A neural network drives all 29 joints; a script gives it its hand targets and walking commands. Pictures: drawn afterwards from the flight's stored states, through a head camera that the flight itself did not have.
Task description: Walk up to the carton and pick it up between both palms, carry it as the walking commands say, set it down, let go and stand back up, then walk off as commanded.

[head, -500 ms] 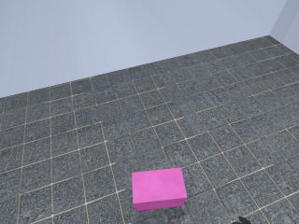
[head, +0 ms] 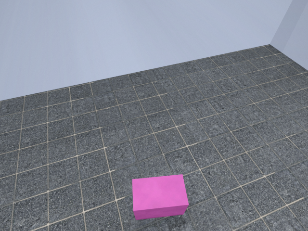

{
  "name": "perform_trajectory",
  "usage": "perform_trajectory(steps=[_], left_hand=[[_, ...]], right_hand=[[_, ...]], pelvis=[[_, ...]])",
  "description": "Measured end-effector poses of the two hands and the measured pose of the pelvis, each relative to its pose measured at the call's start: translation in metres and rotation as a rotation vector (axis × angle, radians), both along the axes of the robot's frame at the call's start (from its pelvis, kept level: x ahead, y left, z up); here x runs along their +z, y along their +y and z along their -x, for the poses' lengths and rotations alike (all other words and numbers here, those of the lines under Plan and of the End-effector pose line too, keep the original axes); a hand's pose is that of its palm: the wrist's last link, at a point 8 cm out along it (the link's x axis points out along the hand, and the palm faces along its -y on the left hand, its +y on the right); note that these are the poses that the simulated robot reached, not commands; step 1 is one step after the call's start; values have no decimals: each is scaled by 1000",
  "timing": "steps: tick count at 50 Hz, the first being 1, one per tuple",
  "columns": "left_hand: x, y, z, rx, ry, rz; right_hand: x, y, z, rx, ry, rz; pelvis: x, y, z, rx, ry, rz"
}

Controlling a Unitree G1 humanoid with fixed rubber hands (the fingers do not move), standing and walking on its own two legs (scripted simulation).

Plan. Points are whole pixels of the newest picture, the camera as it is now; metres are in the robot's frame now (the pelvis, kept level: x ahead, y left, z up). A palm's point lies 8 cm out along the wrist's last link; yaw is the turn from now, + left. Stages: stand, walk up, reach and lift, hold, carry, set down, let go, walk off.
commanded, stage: walk up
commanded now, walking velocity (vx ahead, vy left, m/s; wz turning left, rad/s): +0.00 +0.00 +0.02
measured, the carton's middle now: (158, 197) +0.40 -0.01 -0.67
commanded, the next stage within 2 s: none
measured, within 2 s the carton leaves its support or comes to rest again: neither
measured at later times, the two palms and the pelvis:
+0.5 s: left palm out of the picture -0.04 +0.22 -0.14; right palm out of the picture +0.03 -0.25 -0.13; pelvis -0.01 -0.01 +0.00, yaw +4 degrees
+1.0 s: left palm out of the picture -0.06 +0.20 -0.15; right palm out of the picture +0.08 -0.26 -0.14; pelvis +0.00 -0.03 +0.00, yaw +8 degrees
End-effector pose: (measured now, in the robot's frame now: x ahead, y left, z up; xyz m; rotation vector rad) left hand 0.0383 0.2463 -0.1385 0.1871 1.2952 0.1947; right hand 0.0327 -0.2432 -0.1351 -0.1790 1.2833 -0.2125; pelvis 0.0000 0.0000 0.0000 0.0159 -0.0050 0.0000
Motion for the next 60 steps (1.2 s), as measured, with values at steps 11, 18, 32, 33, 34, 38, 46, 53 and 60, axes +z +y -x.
perform_trajectory(steps=[11, 18, 32, 33, 34, 38, 46, 53, 60], left_hand=[[7, -12, 12, 12, -13, -24], [0, -17, 43, 56, 39, -1], [-3, -33, 103, 140, 156, 23], [-3, -34, 105, 144, 160, 23], [-3, -35, 106, 148, 163, 24], [-3, -40, 110, 162, 169, 23], [-5, -47, 105, 179, 158, 19], [-8, -47, 97, 197, 131, 6], [-14, -32, 86, 192, 106, 2]], right_hand=[[-5, -13, 29, -2, 57, -29], [0, -12, 21, 39, 54, -13], [0, -3, -20, 122, -7, -21], [0, -3, -23, 127, -11, -22], [0, -3, -26, 131, -16, -22], [0, -5, -35, 146, -32, -21], [0, -14, -48, 164, -52, -12], [-1, -20, -53, 173, -55, -3], [-1, -20, -51, 188, -53, 19]], pelvis=[[3, -13, 6, 40, -5, 13], [3, -13, 8, 59, -1, 13], [3, -16, 6, 92, 16, 17], [2, -17, 6, 94, 17, 18], [2, -18, 6, 97, 18, 19], [2, -21, 5, 106, 22, 22], [-1, -30, 2, 124, 21, 29], [-3, -33, 2, 140, 15, 38], [-8, -29, -1, 149, 6, 28]])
